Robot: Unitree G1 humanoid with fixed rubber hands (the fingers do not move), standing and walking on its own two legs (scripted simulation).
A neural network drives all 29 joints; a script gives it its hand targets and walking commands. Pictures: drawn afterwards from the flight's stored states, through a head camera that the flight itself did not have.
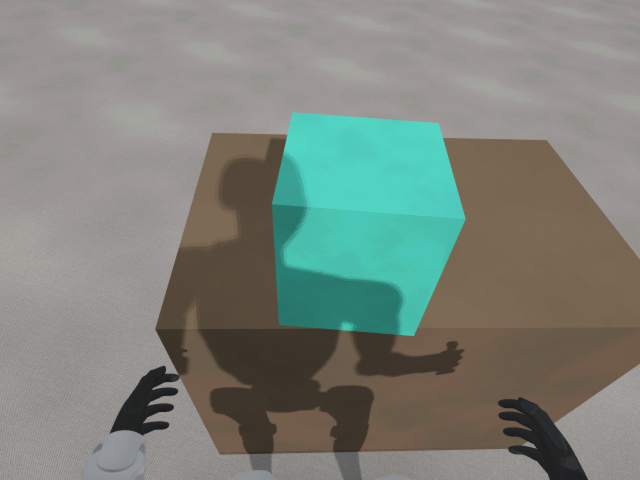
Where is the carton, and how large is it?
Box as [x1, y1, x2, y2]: [272, 112, 465, 335]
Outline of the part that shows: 293,112 272,201 279,324 413,335 465,219 438,123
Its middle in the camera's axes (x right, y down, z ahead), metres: +0.06 -0.02 +0.58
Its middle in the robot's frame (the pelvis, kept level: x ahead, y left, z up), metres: +0.45 -0.05 +0.07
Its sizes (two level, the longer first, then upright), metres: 0.210 0.200 0.250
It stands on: a pedestal, 0.68 m high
